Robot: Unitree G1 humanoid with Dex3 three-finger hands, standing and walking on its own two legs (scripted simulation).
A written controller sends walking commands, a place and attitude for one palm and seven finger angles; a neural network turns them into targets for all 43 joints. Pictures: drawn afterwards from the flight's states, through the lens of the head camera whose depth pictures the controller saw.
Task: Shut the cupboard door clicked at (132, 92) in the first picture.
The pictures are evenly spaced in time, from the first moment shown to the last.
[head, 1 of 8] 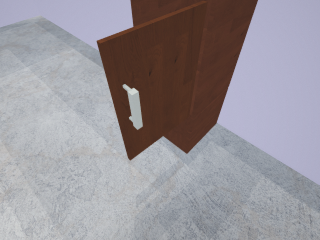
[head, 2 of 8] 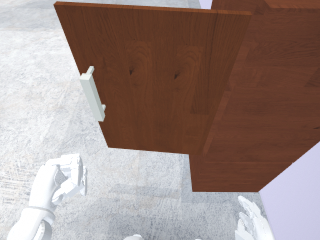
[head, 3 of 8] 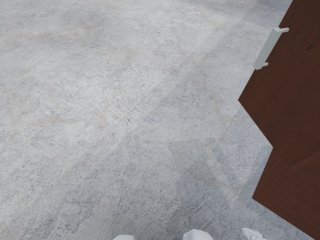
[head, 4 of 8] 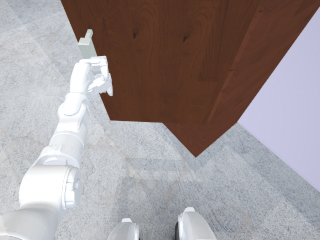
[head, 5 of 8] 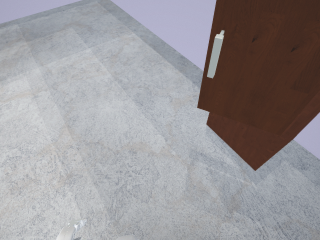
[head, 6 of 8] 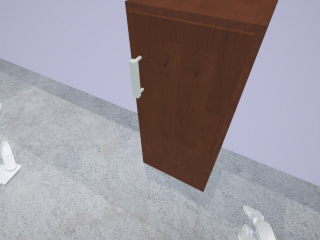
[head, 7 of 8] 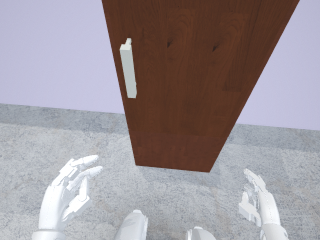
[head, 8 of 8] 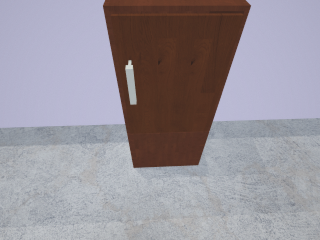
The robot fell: no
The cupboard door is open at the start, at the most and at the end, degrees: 85 85 0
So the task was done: yes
